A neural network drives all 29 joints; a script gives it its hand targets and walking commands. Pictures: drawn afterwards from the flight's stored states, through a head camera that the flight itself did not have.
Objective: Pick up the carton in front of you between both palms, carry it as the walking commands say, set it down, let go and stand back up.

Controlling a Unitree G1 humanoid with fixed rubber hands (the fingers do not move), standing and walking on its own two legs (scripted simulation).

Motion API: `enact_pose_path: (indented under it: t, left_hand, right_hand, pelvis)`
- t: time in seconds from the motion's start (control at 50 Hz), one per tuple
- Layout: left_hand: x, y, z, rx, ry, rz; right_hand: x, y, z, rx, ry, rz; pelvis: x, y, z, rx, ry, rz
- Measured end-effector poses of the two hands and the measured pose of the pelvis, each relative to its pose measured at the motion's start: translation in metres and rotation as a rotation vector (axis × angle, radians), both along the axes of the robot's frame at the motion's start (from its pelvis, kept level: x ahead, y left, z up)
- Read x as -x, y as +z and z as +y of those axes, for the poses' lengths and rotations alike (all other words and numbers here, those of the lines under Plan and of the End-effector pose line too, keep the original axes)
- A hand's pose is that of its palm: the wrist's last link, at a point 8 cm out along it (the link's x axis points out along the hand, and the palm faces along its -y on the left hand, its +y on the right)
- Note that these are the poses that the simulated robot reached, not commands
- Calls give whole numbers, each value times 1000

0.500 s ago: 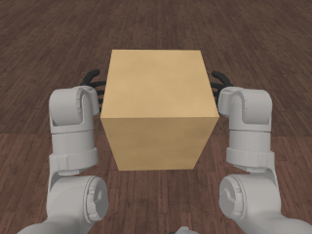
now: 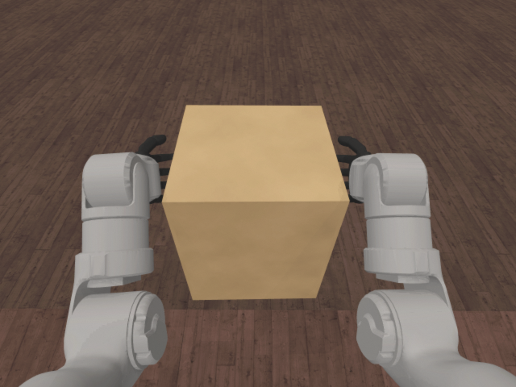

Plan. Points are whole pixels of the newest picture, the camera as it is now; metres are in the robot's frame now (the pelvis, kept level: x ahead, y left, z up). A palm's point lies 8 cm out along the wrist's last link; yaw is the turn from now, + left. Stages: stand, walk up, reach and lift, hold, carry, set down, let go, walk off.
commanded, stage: carry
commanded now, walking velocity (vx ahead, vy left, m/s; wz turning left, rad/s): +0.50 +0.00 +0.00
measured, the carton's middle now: (254, 206) +0.39 -0.01 +0.09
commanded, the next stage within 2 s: none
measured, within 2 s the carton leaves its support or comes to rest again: neither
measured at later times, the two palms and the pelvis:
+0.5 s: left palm (162, 58) +0.68 +0.16 +0.22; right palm (310, 47) +0.72 -0.14 +0.22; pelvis +0.32 -0.04 +0.06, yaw +1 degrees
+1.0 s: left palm out of the picture +1.05 +0.12 +0.26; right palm out of the picture +1.02 -0.18 +0.26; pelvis +0.66 +0.00 +0.10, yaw +0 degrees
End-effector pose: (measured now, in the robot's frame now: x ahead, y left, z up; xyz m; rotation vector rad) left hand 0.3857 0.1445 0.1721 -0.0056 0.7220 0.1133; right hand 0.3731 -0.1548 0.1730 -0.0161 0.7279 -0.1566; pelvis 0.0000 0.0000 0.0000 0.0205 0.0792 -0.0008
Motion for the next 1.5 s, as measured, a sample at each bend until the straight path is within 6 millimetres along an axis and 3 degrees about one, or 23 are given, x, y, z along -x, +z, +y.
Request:
enact_pose_path:
  t: [0.06,0.12,0.2,0.28,0.36,0.44,0.54,0.68,0.74,0.84,0.94,1.08,1.16,1.22,1.36,1.5]
  left_hand:
    - [-40,-1,-15,3,-41,50]
    - [-79,7,-24,12,-54,39]
    - [-131,23,-28,20,-37,-15]
    - [-186,40,-26,5,5,-73]
    - [-229,42,-15,-45,64,-61]
    - [-259,36,4,-51,113,27]
    - [-315,52,18,-32,149,13]
    - [-432,80,24,-7,110,-74]
    - [-488,75,19,2,46,-55]
    - [-560,68,-5,-2,-40,45]
    - [-627,77,-19,8,-58,35]
    - [-728,98,-26,12,-3,-63]
    - [-781,94,-28,-24,40,-76]
    - [-806,78,-24,-46,68,7]
    - [-867,62,-11,-16,152,77]
    - [-939,32,-11,42,150,51]
  right_hand:
    - [-22,-5,-13,-4,-32,50]
    - [-54,2,-21,-6,-60,38]
    - [-112,19,-26,-30,-70,-18]
    - [-183,34,-26,-47,-27,-75]
    - [-254,37,-14,-58,58,-61]
    - [-307,38,6,-56,112,26]
    - [-371,55,21,-60,131,14]
    - [-470,85,25,-54,78,-74]
    - [-505,82,19,-6,38,-56]
    - [-544,64,-4,12,-29,44]
    - [-603,73,-18,-6,-68,32]
    - [-722,95,-26,-29,-32,-66]
    - [-794,88,-29,-32,32,-78]
    - [-834,73,-24,-49,65,5]
    - [-912,56,-10,-77,93,78]
    - [-971,23,-10,-118,17,53]
  pelvis:
    - [-32,16,4,18,2,1]
    - [-65,27,5,28,0,2]
    - [-118,33,-1,32,1,7]
    - [-182,28,-14,41,10,11]
    - [-239,28,-29,56,18,-4]
    - [-285,49,-37,32,14,-2]
    - [-343,66,-36,13,20,3]
    - [-451,64,-14,9,11,11]
    - [-497,59,-1,-7,-4,-7]
    - [-557,79,10,19,-1,-2]
    - [-615,96,9,34,-2,11]
    - [-721,91,-13,21,7,25]
    - [-784,74,-33,5,28,18]
    - [-817,86,-40,9,34,18]
    - [-899,109,-46,-27,37,36]
    - [-1010,104,-32,-25,30,30]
